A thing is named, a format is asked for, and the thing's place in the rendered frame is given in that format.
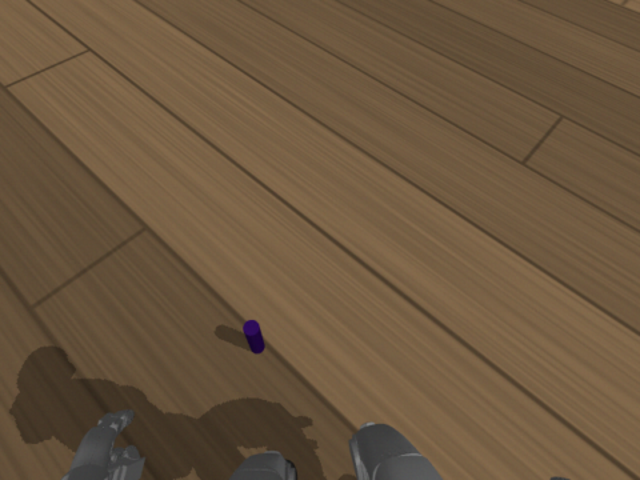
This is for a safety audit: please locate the left robot arm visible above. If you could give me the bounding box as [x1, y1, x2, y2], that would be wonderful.
[60, 464, 110, 480]

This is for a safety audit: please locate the left robot hand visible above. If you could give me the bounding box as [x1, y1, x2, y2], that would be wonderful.
[69, 409, 145, 480]

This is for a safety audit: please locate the can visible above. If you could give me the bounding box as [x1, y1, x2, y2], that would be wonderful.
[243, 320, 265, 354]

